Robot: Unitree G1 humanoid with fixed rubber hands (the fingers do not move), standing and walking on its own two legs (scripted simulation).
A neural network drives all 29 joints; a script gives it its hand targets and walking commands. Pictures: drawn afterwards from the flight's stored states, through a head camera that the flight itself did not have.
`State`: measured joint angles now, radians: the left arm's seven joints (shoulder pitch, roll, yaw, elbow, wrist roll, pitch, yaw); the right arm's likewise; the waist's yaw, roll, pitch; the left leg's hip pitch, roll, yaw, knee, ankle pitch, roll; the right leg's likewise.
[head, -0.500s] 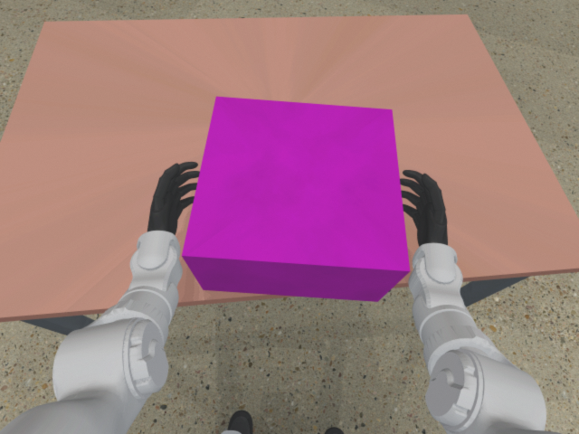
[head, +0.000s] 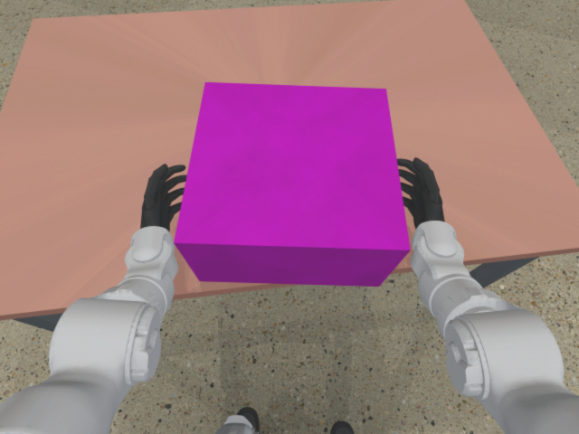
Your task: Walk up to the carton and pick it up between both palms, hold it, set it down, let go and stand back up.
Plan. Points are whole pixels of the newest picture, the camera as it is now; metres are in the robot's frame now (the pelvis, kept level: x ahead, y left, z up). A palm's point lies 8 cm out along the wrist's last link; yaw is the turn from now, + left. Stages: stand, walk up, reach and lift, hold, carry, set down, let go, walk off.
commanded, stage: set down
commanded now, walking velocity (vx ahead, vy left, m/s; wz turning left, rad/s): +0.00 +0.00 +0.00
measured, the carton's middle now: (292, 185) +0.49 +0.02 -0.03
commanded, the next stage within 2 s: none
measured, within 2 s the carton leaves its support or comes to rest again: neither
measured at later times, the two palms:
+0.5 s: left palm (129, 229) +0.38 +0.25 +0.00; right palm (446, 238) +0.39 -0.19 +0.00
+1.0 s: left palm (116, 287) +0.30 +0.24 +0.00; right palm (478, 288) +0.31 -0.22 +0.01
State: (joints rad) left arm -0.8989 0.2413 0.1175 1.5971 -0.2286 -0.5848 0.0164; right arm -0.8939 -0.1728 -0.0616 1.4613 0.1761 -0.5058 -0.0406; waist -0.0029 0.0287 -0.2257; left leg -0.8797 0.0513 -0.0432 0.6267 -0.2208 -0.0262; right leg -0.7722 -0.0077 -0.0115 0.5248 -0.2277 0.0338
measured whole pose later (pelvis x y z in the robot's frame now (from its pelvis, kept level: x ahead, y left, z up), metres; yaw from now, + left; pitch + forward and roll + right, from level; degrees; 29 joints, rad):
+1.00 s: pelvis -0.04 -0.02 +0.00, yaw +1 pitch +18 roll -1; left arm -0.48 0.33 0.00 1.12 -0.33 -0.47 -0.04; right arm -0.47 -0.24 0.12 1.07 0.39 -0.44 -0.01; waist 0.00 -0.02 -0.22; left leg -0.76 0.05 -0.04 0.63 -0.18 -0.04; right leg -0.69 -0.01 -0.01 0.62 -0.24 0.03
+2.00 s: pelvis +0.00 -0.03 +0.02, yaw +2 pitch +1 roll +0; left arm 0.12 0.34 0.00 0.54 -0.27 -0.23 -0.05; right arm 0.18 -0.24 0.12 0.56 0.30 -0.34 -0.04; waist 0.00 -0.03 -0.04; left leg -0.25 0.04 -0.03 0.42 -0.18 -0.05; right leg -0.20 -0.02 -0.01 0.44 -0.25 0.03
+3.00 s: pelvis +0.01 -0.03 +0.03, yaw +2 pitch +0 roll +0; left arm 0.19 0.34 0.00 0.52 -0.13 0.01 -0.07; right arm 0.21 -0.24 0.12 0.59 0.16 -0.23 -0.05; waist 0.00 -0.03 -0.04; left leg -0.20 0.04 -0.03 0.36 -0.17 -0.05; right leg -0.15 -0.03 -0.01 0.39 -0.25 0.02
